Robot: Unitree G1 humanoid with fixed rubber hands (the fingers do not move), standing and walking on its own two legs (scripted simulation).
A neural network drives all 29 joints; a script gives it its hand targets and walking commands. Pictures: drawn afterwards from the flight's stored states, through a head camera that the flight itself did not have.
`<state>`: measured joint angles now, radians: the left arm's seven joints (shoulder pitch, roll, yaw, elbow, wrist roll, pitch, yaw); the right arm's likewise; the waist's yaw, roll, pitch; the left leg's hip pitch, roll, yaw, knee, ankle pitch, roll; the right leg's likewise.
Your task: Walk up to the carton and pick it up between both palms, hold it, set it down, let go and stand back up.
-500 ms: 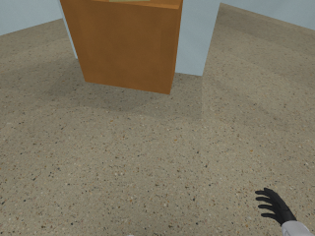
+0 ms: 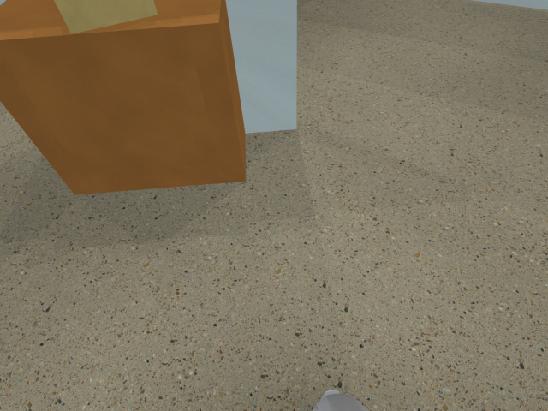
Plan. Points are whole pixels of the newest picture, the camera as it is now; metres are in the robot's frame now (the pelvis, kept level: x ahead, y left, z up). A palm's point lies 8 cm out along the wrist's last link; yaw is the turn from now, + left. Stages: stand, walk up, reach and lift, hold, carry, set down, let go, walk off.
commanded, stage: walk up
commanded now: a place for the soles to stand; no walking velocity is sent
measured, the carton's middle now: out of the picture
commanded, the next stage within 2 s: none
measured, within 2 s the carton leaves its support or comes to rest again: neither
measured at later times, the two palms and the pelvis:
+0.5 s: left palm out of the picture +0.25 +0.45 -0.08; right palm (409, 360) +0.20 -0.20 -0.07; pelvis +0.15 +0.13 +0.00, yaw -1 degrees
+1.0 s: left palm out of the picture +0.35 +0.51 -0.07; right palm (346, 271) +0.37 -0.14 -0.09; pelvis +0.26 +0.18 +0.00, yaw -4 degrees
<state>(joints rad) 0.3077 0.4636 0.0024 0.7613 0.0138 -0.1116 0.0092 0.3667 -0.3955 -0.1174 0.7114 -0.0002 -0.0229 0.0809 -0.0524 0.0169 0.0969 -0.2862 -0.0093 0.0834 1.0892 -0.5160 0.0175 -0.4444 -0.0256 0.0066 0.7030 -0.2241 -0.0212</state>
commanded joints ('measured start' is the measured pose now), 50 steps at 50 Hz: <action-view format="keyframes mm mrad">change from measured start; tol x32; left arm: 1 166 271 133 -15 -26 -20 38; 28 -86 194 94 -39 -15 -12 7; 35 309 370 172 41 1 -30 58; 50 -108 345 144 -22 17 -21 50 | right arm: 1 -44 -222 -43 -94 -24 -20 -22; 50 52 -225 -91 5 -28 1 12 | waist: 1 68 -47 -127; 12 -12 -106 -138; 16 -100 361 -153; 35 159 -267 -223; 50 -88 -63 -147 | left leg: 1 -396 90 -163 141 104 -9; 14 229 81 -31 -458 196 17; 18 101 389 -770 -964 -446 103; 33 -92 160 -77 -371 543 114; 37 -512 67 -181 134 -37 -2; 50 108 80 -7 -370 221 9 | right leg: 1 419 -270 385 -297 267 -225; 12 -49 -238 201 -297 -376 -190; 17 -466 55 44 616 -274 -23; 29 -155 -31 -72 62 -153 -7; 33 400 50 -93 -183 86 -25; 35 605 -334 605 -370 -161 -171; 50 -167 -194 125 -129 -393 -149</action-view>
